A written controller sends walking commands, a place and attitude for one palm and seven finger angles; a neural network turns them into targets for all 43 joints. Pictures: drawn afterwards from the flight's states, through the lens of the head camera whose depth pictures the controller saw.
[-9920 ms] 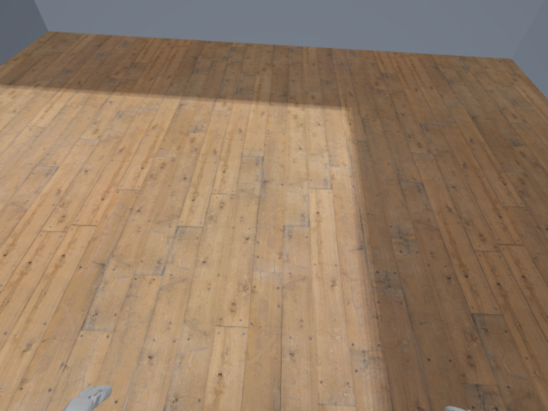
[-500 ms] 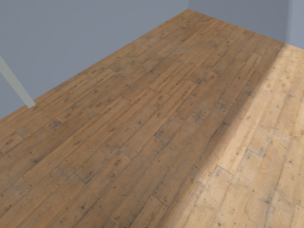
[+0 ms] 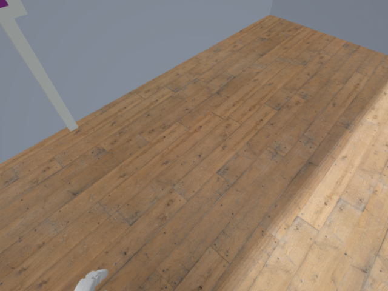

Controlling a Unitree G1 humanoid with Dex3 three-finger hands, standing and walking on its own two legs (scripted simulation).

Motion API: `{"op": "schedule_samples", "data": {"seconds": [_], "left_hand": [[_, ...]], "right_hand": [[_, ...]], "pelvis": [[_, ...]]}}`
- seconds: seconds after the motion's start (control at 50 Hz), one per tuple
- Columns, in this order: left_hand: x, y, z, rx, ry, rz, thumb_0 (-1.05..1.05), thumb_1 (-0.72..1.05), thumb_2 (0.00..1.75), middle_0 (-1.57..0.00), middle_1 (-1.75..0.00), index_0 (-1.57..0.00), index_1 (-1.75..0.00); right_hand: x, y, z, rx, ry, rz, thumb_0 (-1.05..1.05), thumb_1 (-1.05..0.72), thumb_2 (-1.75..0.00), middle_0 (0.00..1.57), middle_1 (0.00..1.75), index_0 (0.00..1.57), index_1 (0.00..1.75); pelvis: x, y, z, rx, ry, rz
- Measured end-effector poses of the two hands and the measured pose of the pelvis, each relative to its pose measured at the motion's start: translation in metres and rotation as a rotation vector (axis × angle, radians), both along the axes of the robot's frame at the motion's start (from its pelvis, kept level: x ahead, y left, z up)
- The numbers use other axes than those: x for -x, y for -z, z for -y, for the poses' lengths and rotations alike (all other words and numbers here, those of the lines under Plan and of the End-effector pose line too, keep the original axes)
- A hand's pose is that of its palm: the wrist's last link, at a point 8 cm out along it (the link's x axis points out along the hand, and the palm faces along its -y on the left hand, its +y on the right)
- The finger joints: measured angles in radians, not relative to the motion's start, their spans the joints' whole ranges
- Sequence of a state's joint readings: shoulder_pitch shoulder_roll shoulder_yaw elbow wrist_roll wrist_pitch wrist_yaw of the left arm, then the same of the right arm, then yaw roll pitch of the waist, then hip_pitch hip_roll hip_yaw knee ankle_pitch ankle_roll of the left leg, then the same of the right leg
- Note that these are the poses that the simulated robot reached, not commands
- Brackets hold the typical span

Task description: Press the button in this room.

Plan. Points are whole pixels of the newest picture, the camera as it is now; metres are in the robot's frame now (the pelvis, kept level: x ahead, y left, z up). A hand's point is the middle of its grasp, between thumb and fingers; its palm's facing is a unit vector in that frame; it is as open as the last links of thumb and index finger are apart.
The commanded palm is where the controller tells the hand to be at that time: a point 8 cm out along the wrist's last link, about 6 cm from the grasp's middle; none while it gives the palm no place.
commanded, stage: turn or walk to find it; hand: left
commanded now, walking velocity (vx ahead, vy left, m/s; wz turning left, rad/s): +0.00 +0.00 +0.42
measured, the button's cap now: out of the picture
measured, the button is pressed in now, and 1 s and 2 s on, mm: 0 0 0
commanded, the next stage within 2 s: stand and wait in 0.10 s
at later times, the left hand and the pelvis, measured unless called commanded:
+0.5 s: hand out of the picture -0.06 +0.19 -0.18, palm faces +0.22 -0.95 -0.21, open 7.3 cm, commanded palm none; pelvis -0.03 +0.00 +0.00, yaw +9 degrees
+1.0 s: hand out of the picture -0.05 +0.18 -0.14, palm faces +0.36 -0.88 -0.31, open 7.3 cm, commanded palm none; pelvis -0.07 -0.04 +0.00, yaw +21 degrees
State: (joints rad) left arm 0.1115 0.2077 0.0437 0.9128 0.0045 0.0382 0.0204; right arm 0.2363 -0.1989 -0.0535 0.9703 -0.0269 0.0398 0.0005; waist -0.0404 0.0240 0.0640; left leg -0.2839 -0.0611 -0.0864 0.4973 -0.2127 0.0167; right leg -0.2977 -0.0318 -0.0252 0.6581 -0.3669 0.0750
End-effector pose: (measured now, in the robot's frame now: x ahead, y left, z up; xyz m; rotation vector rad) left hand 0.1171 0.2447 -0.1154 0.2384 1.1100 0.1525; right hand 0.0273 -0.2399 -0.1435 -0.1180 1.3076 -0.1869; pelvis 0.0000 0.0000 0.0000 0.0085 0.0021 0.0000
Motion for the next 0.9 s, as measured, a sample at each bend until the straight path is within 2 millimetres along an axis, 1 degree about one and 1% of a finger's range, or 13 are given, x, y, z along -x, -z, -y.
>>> {"op": "schedule_samples", "data": {"seconds": [0.04,0.1,0.2,0.28,0.34,0.38,0.48,0.54,0.6,0.7,0.8,0.86,0.9], "left_hand": [[0.004,-0.002,0.01,-0.014,-0.007,0.027,0.01,0.91,0.9,-0.2,-0.3,-0.2,-0.3],[0.021,-0.008,0.02,-0.021,-0.031,0.032,0.01,0.91,0.9,-0.2,-0.3,-0.2,-0.3],[0.061,-0.011,0.028,-0.017,-0.105,-0.016,0.01,0.9,0.9,-0.21,-0.3,-0.21,-0.3],[0.094,-0.005,0.031,-0.001,-0.154,-0.069,0.01,0.9,0.9,-0.21,-0.3,-0.21,-0.3],[0.121,0.002,0.029,0.016,-0.191,-0.118,0.01,0.91,0.9,-0.21,-0.3,-0.21,-0.3],[0.139,0.008,0.025,0.031,-0.213,-0.154,0.01,0.91,0.9,-0.21,-0.3,-0.21,-0.3],[0.185,0.032,0.01,0.079,-0.279,-0.246,0.01,0.91,0.9,-0.21,-0.3,-0.21,-0.3],[0.204,0.037,0.003,0.092,-0.304,-0.292,0.01,0.91,0.9,-0.2,-0.3,-0.2,-0.3],[0.211,0.033,-0.003,0.096,-0.322,-0.303,0.01,0.91,0.9,-0.2,-0.3,-0.2,-0.3],[0.202,0.023,-0.01,0.072,-0.336,-0.237,0.01,0.91,0.9,-0.2,-0.3,-0.2,-0.3],[0.182,0.011,-0.008,0.022,-0.337,-0.144,0.01,0.91,0.9,-0.2,-0.3,-0.2,-0.3],[0.172,0.005,0.0,-0.013,-0.339,-0.078,0.01,0.91,0.9,-0.2,-0.3,-0.2,-0.3],[0.172,0.001,0.008,-0.036,-0.343,-0.044,0.01,0.91,0.9,-0.2,-0.3,-0.2,-0.3]], "right_hand": [[0.01,0.01,0.01,-0.014,-0.002,-0.026,0.0,-0.91,-0.9,0.2,0.3,0.2,0.3],[0.017,0.013,0.022,-0.021,-0.02,-0.06,0.0,-0.91,-0.9,0.2,0.3,0.2,0.3],[0.015,0.008,0.036,-0.017,-0.063,-0.075,0.0,-0.91,-0.9,0.2,0.3,0.2,0.3],[0.008,0.005,0.038,-0.003,-0.098,-0.077,0.0,-0.91,-0.9,0.2,0.3,0.19,0.3],[-0.002,0.002,0.031,0.009,-0.129,-0.07,0.0,-0.91,-0.9,0.19,0.3,0.19,0.3],[-0.011,-0.001,0.023,0.018,-0.154,-0.056,0.0,-0.91,-0.9,0.19,0.3,0.19,0.3],[-0.034,-0.005,-0.007,0.044,-0.216,0.021,0.0,-0.91,-0.9,0.19,0.3,0.19,0.3],[-0.04,-0.014,-0.027,0.037,-0.244,0.059,0.0,-0.91,-0.9,0.2,0.3,0.19,0.3],[-0.043,-0.019,-0.038,0.038,-0.256,0.082,0.0,-0.92,-0.9,0.2,0.3,0.2,0.3],[-0.042,-0.017,-0.036,0.027,-0.289,0.082,0.0,-0.93,-0.9,0.2,0.3,0.2,0.3],[-0.031,-0.006,-0.019,0.006,-0.307,0.053,0.0,-0.92,-0.9,0.2,0.3,0.2,0.3],[-0.024,0.007,-0.001,-0.01,-0.314,0.027,0.0,-0.91,-0.9,0.2,0.3,0.2,0.3],[-0.021,0.015,0.011,-0.019,-0.318,0.011,0.0,-0.91,-0.9,0.2,0.3,0.2,0.3]], "pelvis": [[0.004,0.005,0.009,-0.004,-0.017,0.0],[0.01,0.002,0.017,-0.01,-0.057,0.012],[0.013,-0.005,0.024,-0.026,-0.1,0.024],[0.016,-0.006,0.025,-0.026,-0.122,0.023],[0.018,-0.005,0.021,-0.022,-0.13,0.018],[0.021,-0.004,0.017,-0.016,-0.132,0.014],[0.029,0.005,-0.001,0.011,-0.151,0.017],[0.033,0.002,-0.007,-0.001,-0.149,0.026],[0.037,-0.003,-0.01,0.01,-0.17,0.028],[0.048,-0.006,-0.008,0.011,-0.206,0.019],[0.059,-0.003,0.007,-0.002,-0.254,0.006],[0.063,0.003,0.022,-0.018,-0.283,-0.001],[0.067,0.006,0.031,-0.012,-0.307,0.008]]}}
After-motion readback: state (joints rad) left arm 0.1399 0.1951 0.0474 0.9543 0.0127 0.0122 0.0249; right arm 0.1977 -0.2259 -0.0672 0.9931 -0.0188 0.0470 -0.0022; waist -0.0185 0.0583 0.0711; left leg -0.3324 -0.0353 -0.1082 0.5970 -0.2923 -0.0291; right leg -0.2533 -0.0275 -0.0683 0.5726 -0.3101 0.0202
